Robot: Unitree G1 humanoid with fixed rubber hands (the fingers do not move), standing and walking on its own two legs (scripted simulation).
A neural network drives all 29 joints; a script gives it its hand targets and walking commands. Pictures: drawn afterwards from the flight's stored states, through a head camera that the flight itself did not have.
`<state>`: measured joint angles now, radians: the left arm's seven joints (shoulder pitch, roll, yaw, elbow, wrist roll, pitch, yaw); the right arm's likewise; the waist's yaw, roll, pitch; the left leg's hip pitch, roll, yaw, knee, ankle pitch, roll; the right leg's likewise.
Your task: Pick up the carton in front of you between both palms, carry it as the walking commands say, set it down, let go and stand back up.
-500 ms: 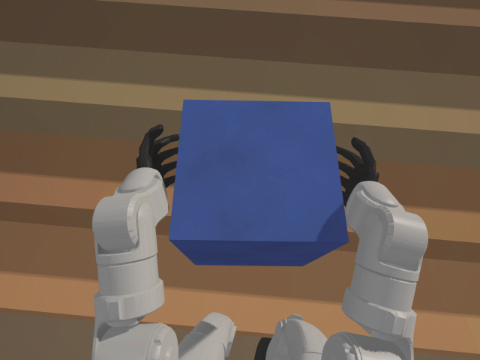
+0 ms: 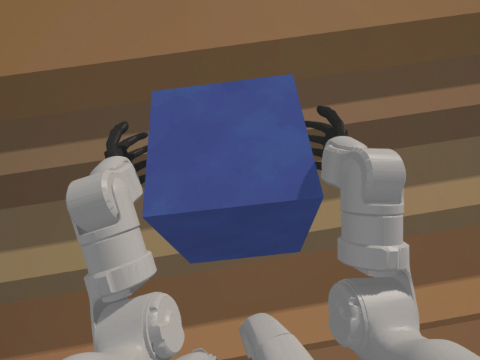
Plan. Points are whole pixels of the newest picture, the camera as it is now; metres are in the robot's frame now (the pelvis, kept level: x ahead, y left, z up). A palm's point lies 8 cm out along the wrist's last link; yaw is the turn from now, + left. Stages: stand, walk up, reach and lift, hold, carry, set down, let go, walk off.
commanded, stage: carry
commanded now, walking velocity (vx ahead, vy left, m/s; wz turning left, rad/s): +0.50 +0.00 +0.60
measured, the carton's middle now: (234, 181) +0.36 -0.09 +0.08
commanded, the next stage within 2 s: none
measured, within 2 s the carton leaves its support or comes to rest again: neither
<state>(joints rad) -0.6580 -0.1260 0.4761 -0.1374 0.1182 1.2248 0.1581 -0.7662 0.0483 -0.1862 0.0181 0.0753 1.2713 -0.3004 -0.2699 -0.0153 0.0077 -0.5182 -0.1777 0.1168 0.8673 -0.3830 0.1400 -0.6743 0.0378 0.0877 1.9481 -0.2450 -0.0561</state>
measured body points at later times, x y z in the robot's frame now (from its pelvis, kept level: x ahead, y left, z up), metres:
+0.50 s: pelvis +0.30 -0.10 +0.20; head +0.34 -0.07 +0.65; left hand +0.60 +0.18 +0.35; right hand +0.70 -0.12 +0.35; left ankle +0.29 +0.00 -0.33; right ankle +0.29 -0.21 -0.51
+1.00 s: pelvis +0.60 -0.02 +0.29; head +0.69 +0.04 +0.73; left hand +0.99 +0.12 +0.36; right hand +0.97 -0.19 +0.39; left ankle +0.43 +0.09 -0.28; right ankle +0.60 -0.05 -0.30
